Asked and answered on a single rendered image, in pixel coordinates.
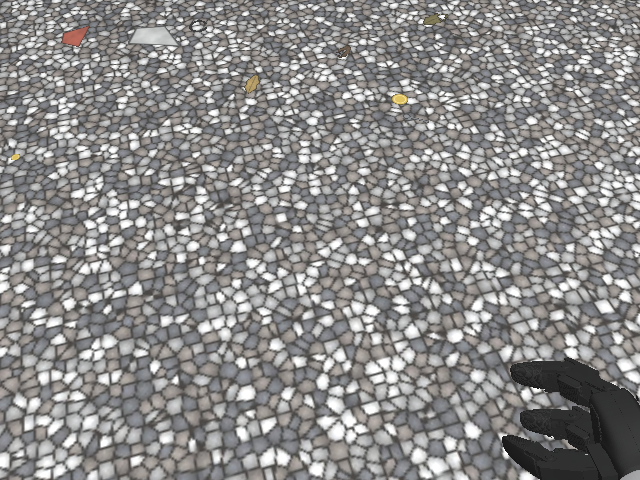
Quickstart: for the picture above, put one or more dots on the robot right hand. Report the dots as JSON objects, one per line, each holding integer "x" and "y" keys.
{"x": 609, "y": 434}

